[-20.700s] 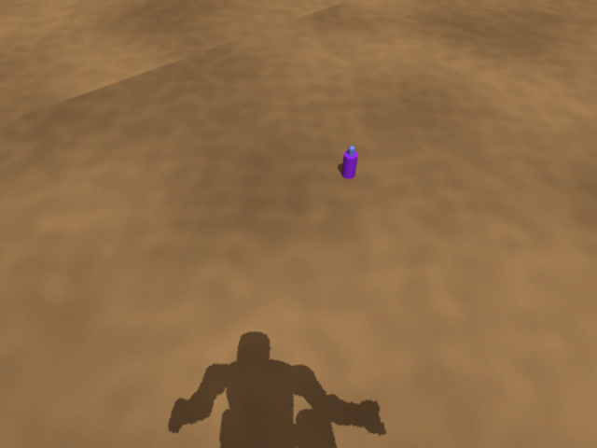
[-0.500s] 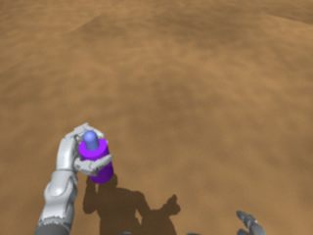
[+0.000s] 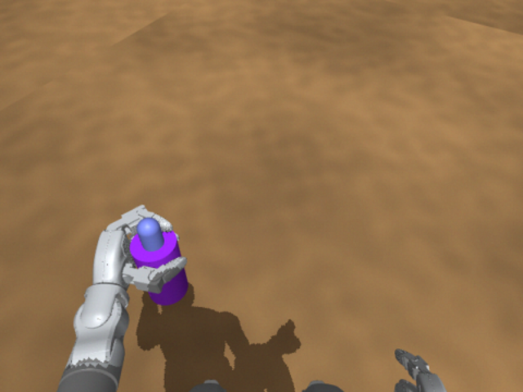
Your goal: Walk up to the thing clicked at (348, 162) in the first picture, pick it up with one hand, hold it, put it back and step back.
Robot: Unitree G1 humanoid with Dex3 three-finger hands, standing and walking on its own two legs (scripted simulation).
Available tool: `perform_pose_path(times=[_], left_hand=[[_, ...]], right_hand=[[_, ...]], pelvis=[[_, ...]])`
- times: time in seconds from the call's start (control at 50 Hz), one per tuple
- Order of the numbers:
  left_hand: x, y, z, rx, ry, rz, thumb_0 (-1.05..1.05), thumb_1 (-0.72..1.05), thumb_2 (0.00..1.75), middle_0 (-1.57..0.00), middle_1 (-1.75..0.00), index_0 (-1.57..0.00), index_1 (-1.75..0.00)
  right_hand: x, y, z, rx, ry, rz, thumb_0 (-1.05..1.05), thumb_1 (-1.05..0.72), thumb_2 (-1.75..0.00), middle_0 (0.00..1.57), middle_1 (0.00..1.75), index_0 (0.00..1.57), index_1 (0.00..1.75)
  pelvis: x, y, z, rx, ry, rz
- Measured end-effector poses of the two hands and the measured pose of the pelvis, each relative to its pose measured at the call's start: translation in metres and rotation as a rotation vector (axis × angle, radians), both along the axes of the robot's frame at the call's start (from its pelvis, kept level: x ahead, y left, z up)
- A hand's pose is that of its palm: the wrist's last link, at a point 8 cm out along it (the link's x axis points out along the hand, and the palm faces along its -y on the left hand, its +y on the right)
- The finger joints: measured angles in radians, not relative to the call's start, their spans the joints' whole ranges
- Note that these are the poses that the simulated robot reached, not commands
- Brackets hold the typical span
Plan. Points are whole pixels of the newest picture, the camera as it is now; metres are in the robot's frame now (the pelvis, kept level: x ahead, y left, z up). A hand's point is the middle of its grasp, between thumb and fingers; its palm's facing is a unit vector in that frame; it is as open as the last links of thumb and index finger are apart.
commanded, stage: crouch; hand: left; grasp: from the side
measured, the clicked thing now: (158, 258) +0.32 +0.17 +0.00
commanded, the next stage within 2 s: lower in 1.64 s
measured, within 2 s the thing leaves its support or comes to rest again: neither
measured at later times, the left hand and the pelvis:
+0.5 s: hand (179, 286) +0.35 +0.19 -0.22, palm faces +0.04 -1.00 -0.04, open 8.1 cm; pelvis -0.04 +0.00 -0.18, yaw -2 degrees
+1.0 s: hand (189, 304) +0.38 +0.20 -0.42, palm faces +0.10 -0.99 -0.05, open 8.1 cm; pelvis -0.08 +0.00 -0.35, yaw -4 degrees
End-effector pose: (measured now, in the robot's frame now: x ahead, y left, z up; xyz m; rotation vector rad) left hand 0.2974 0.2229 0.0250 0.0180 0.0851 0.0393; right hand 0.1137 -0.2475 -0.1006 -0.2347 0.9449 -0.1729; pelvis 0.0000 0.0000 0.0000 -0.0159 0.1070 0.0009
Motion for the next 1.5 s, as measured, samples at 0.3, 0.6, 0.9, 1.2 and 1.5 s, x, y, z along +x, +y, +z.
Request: perform_pose_path(times=[0.3, 0.6, 0.9, 1.2, 1.5], left_hand=[[0.016, 0.006, -0.133, -0.011, -0.011, -0.018, 0.03, -0.26, 1.03, -0.74, -1.05, -0.93, -1.14], [0.038, 0.020, -0.282, 0.022, -0.011, 0.031, 0.03, -0.26, 1.03, -0.74, -1.04, -0.93, -1.14], [0.048, 0.023, -0.412, 0.025, -0.007, 0.048, 0.03, -0.26, 1.04, -0.75, -1.03, -0.93, -1.13], [0.068, 0.029, -0.477, 0.014, 0.003, 0.042, 0.03, -0.26, 1.04, -0.75, -1.03, -0.93, -1.13], [0.071, 0.037, -0.525, 0.025, 0.022, 0.008, 0.03, -0.26, 1.04, -0.75, -1.03, -0.94, -1.13]], right_hand=[[-0.025, -0.017, -0.083, -0.066, 0.113, 0.046, 0.00, -0.89, -0.91, 0.20, 0.30, 0.21, 0.30], [-0.048, -0.004, -0.240, -0.017, 0.267, 0.080, 0.00, -0.91, -0.91, 0.20, 0.30, 0.20, 0.30], [-0.090, -0.021, -0.341, -0.059, 0.368, 0.109, 0.00, -0.92, -0.92, 0.20, 0.30, 0.21, 0.30], [-0.138, -0.027, -0.390, -0.093, 0.473, 0.088, 0.00, -0.92, -0.92, 0.20, 0.30, 0.21, 0.30], [-0.138, -0.022, -0.403, -0.137, 0.522, 0.151, 0.00, -0.92, -0.91, 0.20, 0.30, 0.21, 0.30]], pelvis=[[-0.023, 0.001, -0.087, -0.017, 0.270, -0.002], [-0.044, 0.004, -0.217, -0.027, 0.471, -0.021], [-0.072, -0.001, -0.325, -0.031, 0.482, -0.039], [-0.082, 0.003, -0.387, -0.058, 0.429, -0.064], [-0.082, 0.008, -0.412, -0.096, 0.395, -0.085]])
